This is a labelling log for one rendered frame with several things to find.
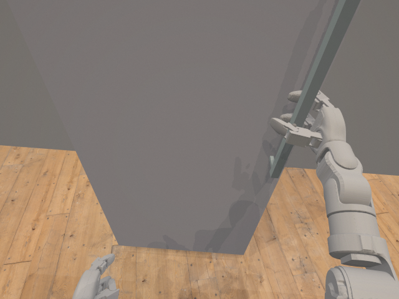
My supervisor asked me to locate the robot right forearm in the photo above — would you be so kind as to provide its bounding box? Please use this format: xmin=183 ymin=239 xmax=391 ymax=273
xmin=315 ymin=141 xmax=399 ymax=287

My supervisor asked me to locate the fridge door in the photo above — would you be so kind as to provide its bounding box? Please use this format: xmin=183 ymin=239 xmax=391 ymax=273
xmin=7 ymin=0 xmax=363 ymax=255

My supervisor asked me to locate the right robot hand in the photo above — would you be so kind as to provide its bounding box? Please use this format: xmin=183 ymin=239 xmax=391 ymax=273
xmin=270 ymin=90 xmax=346 ymax=155

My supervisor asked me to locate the handle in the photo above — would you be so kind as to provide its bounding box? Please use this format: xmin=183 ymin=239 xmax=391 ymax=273
xmin=269 ymin=0 xmax=361 ymax=178

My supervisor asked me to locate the right robot upper arm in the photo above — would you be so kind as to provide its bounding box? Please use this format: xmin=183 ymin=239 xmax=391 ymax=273
xmin=325 ymin=265 xmax=399 ymax=299

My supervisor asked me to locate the left robot hand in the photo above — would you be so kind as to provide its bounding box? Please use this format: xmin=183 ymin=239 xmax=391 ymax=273
xmin=72 ymin=254 xmax=120 ymax=299

